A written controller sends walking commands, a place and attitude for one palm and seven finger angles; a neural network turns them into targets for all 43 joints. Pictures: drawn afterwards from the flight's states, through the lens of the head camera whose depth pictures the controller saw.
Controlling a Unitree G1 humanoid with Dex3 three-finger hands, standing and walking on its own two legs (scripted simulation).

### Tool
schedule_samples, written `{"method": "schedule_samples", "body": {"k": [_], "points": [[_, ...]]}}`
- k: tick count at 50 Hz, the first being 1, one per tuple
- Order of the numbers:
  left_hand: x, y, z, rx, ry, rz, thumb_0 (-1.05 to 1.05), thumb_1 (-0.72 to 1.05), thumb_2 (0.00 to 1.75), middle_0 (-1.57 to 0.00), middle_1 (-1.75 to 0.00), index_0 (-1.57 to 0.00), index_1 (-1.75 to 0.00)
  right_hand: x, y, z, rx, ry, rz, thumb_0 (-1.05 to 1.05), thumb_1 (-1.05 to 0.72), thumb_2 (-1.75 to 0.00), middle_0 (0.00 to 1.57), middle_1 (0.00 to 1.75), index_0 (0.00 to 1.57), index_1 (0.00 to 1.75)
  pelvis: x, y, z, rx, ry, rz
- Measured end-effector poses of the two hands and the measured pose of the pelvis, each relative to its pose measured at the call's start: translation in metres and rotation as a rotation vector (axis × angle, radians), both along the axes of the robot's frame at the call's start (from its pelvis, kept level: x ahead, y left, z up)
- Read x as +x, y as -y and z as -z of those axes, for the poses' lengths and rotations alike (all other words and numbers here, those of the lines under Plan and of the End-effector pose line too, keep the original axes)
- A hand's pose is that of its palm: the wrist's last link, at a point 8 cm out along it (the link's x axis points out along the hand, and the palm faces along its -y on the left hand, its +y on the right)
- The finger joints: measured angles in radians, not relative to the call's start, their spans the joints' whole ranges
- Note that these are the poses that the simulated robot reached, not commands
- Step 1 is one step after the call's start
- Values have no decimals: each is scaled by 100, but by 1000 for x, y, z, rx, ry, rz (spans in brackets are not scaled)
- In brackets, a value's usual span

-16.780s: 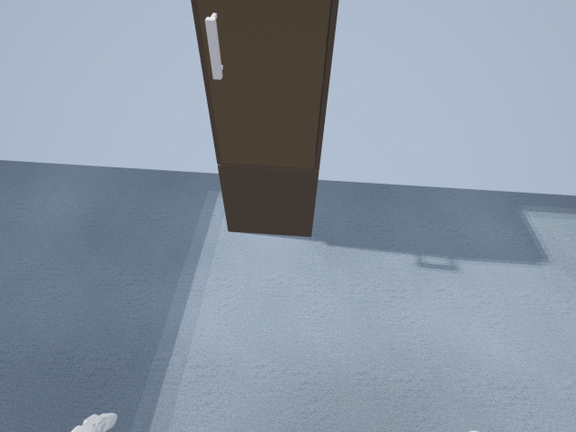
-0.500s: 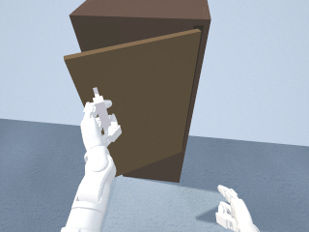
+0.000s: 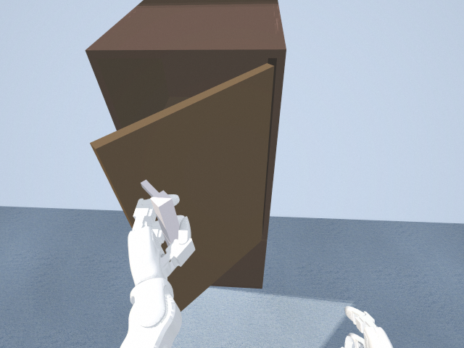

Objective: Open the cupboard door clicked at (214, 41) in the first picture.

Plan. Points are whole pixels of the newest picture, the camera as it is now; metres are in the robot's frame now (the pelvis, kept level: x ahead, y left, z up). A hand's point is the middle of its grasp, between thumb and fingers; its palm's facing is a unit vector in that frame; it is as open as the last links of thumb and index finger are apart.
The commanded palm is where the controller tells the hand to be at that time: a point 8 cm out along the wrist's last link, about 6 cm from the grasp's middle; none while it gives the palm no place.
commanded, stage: pull the door open along its arc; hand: left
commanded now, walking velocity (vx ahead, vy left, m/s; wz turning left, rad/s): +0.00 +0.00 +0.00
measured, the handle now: (163, 221) +0.30 +0.14 +0.09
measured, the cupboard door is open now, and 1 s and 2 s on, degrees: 47 49 51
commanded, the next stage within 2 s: open thumb and fingers to let go in 0.08 s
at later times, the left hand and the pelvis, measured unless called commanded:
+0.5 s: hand (187, 246) +0.25 +0.09 +0.10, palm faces +0.37 -0.93 -0.01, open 8.7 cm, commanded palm +0.20 +0.11 +0.10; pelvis -0.01 +0.00 -0.01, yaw +2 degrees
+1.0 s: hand (193, 246) +0.25 +0.08 +0.10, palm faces +0.32 -0.95 -0.02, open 15.2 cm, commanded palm +0.21 +0.11 +0.10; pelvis -0.02 +0.01 +0.00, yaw +2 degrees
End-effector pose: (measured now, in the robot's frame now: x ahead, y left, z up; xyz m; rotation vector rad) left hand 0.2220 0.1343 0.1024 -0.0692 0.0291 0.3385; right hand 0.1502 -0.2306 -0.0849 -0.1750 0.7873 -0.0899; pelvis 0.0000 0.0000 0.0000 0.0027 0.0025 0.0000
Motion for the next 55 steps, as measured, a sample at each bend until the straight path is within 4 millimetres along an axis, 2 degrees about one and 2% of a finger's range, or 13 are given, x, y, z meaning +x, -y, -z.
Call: {"method": "schedule_samples", "body": {"k": [3, 6, 11, 15, 23, 33, 38, 50, 55], "points": [[-12, 14, -1, 55, -1, 76, 2, 66, 70, -27, -129, -30, -130, 15, -8, -6, 24, 48, -26, 1, -90, -90, 20, 29, 20, 30, 1, 1, 2, -1, 3, -1], [-16, 21, -2, 95, -1, 101, 2, 65, 71, -30, -130, -30, -131, 30, -18, -11, 47, 85, -60, 1, -90, -90, 20, 29, 20, 30, 0, 1, 4, -5, 8, -7], [-11, 18, -1, 81, -5, 44, 1, 61, 76, -33, -131, -34, -132, 49, -35, -11, 52, 87, -127, 1, -90, -90, 20, 29, 20, 30, -5, 2, 6, -9, 17, -29], [-6, 11, 0, 73, -18, -22, 0, 58, 77, -35, -132, -36, -132, 55, -45, -11, 56, 78, -163, 1, -90, -90, 20, 29, 20, 30, -8, 4, 6, -8, 14, -39], [-10, 6, 0, 76, -12, -40, 1, 37, 68, -34, -128, -36, -129, 42, -48, -8, 65, 58, -160, 1, -90, -90, 20, 29, 20, 30, -12, 5, 6, -4, 14, -42], [-9, 8, 1, 76, -5, -27, 0, -18, 44, -31, -123, -32, -123, 9, -29, 3, 18, -12, -102, 1, -90, -90, 20, 29, 20, 30, -20, 1, 5, -8, 20, -38], [-6, 10, 2, 79, -6, -20, 0, -37, 36, -29, -114, -29, -114, 1, -25, 3, 8, -18, -84, 1, -90, -90, 20, 29, 20, 30, -23, -1, 5, -10, 22, -35], [-6, 13, 2, 86, -6, 18, -1, -49, 31, -23, -68, -24, -68, 11, -41, -3, 30, 17, -100, 1, -90, -90, 20, 29, 20, 30, -24, -8, 4, -13, 27, -28], [-7, 12, 1, 79, -9, 23, -1, -50, 30, -30, -56, -29, -59, 19, -50, -6, 38, 28, -123, 1, -90, -90, 20, 29, 20, 30, -25, -9, 4, -15, 31, -32]]}}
